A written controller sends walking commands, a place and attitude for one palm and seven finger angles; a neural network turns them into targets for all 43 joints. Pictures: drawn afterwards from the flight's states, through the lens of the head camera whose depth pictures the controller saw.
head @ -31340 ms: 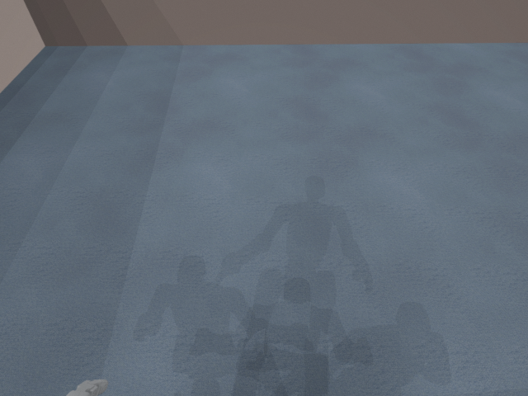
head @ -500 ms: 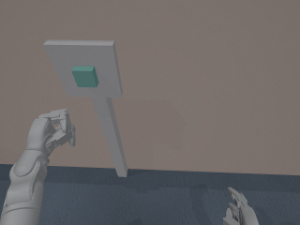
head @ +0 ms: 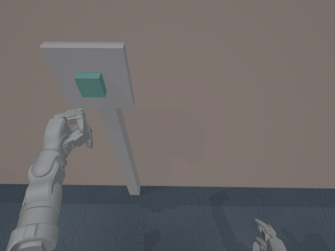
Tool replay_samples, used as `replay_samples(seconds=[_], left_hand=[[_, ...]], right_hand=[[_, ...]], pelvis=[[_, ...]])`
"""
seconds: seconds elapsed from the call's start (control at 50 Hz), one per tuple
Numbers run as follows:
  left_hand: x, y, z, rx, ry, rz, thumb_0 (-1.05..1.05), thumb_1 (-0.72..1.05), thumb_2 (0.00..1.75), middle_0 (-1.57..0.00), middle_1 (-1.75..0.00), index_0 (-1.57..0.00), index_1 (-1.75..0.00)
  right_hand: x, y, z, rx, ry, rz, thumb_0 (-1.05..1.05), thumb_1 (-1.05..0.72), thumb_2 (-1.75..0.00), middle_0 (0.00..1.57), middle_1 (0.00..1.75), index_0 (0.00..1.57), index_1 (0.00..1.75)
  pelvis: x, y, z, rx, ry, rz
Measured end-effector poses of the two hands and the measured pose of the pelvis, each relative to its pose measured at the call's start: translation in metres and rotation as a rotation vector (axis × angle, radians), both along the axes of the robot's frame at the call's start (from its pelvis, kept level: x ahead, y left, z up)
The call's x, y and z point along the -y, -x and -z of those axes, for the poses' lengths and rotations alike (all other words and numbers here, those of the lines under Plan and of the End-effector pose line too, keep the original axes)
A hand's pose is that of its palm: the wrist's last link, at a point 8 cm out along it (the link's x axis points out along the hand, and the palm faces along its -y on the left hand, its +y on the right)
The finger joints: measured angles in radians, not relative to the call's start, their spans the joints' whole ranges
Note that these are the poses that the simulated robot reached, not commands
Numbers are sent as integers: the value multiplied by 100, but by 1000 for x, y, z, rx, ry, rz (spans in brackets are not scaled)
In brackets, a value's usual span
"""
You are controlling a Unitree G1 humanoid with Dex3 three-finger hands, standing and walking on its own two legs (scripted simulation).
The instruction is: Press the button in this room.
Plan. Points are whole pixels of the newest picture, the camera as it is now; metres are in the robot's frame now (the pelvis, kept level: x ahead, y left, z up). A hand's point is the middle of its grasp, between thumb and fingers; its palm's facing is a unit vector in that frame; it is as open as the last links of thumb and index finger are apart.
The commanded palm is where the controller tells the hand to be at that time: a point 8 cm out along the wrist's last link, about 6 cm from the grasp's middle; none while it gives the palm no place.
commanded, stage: aim a knuckle at the button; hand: left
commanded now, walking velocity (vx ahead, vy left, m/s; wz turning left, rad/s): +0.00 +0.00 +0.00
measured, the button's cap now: (91, 84) +0.50 +0.23 +0.13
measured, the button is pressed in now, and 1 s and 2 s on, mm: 0 0 0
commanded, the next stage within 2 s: none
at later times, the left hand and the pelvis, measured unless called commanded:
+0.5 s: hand (101, 118) +0.41 +0.19 +0.10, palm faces +0.03 -1.00 -0.01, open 3.1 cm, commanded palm +0.37 +0.25 +0.10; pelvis +0.00 +0.01 +0.00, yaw -1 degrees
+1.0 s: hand (98, 123) +0.40 +0.20 +0.09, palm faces +0.02 -1.00 +0.00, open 3.1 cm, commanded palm +0.36 +0.25 +0.10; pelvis +0.00 +0.01 -0.01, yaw +0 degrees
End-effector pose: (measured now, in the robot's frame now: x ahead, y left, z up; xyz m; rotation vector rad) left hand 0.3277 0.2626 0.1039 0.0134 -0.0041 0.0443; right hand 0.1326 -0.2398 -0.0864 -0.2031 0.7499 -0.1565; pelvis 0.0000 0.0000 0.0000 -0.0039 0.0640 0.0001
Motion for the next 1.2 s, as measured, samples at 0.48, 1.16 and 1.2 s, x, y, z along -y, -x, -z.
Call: replay_samples(seconds=[0.48,1.16,1.2], left_hand=[[18,-57,7,7,-4,20,1,90,90,-130,-150,-130,-150],[7,-43,8,16,-2,-17,1,89,90,-130,-150,-130,-150],[2,-40,11,-1,-4,-27,1,89,90,-130,-150,-130,-150]], right_hand=[[7,60,20,-215,8,82,1,-90,-90,20,30,21,29],[2,27,11,-135,-16,57,1,-90,-90,20,30,21,29],[1,29,12,-144,-18,58,1,-90,-90,20,30,21,29]], pelvis=[[-8,2,4,-56,3,17],[-5,-4,4,-50,3,23],[-5,-4,4,-47,4,22]])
